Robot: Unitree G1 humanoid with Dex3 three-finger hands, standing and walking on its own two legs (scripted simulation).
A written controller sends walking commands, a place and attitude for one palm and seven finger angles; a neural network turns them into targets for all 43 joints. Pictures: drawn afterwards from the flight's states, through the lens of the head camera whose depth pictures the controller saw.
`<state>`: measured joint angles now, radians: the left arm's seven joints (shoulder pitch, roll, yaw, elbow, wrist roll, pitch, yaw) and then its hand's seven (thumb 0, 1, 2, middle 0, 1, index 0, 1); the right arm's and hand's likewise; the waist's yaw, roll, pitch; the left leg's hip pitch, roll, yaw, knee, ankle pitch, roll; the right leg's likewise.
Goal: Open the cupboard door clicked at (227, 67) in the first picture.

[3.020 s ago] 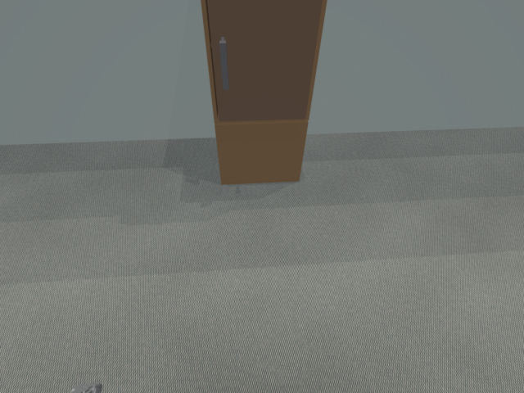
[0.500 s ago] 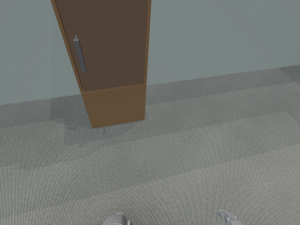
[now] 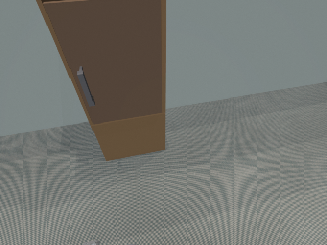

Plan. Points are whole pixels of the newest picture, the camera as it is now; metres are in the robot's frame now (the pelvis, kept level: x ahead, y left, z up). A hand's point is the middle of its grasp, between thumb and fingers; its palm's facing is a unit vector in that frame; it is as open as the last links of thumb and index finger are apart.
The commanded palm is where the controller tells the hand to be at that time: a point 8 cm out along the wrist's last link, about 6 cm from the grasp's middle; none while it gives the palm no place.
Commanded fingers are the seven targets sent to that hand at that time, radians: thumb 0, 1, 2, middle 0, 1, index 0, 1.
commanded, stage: turn to face it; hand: left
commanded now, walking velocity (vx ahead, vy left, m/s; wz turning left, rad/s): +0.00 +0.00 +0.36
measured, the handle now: (86, 86) +0.74 +0.35 -0.07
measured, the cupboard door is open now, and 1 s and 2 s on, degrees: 0 0 0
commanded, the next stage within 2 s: take the last steps up to it in 0.34 s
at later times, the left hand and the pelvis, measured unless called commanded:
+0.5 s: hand out of the picture +0.05 +0.23 -0.16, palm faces +0.20 -0.95 -0.25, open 7.4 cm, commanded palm none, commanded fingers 0.00 0.90 0.90 -0.20 -0.30 -0.20 -0.30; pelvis +0.03 +0.02 +0.00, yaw +9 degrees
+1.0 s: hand out of the picture -0.03 +0.17 -0.17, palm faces +0.35 -0.93 -0.10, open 7.4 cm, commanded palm none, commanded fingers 0.00 0.90 0.90 -0.20 -0.30 -0.20 -0.30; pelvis +0.11 +0.06 +0.00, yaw +14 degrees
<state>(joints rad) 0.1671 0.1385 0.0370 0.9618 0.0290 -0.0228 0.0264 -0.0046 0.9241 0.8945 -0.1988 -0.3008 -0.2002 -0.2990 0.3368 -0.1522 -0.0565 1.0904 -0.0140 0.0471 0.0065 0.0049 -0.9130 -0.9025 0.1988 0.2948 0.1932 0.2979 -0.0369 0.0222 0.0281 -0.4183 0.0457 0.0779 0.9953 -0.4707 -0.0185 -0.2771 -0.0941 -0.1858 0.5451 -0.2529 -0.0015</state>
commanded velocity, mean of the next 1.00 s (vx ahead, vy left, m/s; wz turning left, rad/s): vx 0.16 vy -0.01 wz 0.12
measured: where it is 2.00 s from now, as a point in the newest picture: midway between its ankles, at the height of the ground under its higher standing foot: outside the picture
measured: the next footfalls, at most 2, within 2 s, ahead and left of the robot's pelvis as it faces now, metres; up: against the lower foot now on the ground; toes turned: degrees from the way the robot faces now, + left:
left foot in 0.16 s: +0.07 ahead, +0.14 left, +0.00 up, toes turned +13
right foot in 0.56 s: +0.10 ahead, -0.09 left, +0.00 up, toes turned +6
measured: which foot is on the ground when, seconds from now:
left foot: up 0.00-0.14, down 0.16-0.56, up 0.58-0.94, down 0.96-1.00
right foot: down 0.00-0.16, up 0.18-0.54, down 0.56-0.98, up 1.00-1.00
